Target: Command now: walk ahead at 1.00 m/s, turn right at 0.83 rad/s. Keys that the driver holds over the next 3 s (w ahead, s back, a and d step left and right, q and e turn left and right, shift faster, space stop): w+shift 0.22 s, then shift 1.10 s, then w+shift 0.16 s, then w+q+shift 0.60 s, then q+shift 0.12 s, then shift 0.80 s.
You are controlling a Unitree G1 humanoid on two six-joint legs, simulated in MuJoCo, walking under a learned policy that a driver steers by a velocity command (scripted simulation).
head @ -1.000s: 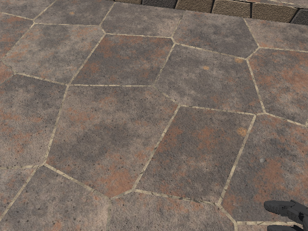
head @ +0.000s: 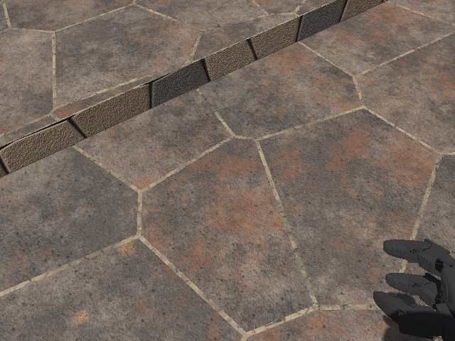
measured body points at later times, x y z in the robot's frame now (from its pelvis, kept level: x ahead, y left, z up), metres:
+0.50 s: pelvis +0.40 +0.02 -0.01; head +0.42 +0.00 +0.44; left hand +0.71 +0.15 -0.05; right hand +0.28 -0.23 -0.14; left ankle +0.25 +0.18 -0.73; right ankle +0.56 -0.10 -0.73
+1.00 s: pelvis +0.53 +0.01 +0.00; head +0.54 +0.02 +0.45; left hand +0.68 +0.24 -0.13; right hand +0.60 -0.26 -0.12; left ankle +0.57 +0.15 -0.73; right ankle +0.56 -0.10 -0.73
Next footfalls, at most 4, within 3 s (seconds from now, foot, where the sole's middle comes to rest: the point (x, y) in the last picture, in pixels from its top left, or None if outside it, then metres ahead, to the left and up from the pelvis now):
0.08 left None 0.29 0.17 -0.77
0.50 right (314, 303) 0.60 -0.11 -0.77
0.84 left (232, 291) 0.61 0.14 -0.77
2.00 left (264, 177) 1.06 0.07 -0.77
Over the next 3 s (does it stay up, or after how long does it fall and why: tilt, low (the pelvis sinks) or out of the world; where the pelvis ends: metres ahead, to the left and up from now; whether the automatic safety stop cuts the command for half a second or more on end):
stays up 1.30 0.11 0.00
